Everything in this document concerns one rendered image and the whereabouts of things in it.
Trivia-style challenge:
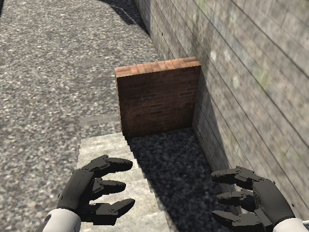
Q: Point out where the stairs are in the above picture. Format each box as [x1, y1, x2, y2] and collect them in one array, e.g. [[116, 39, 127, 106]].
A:
[[76, 132, 170, 232]]

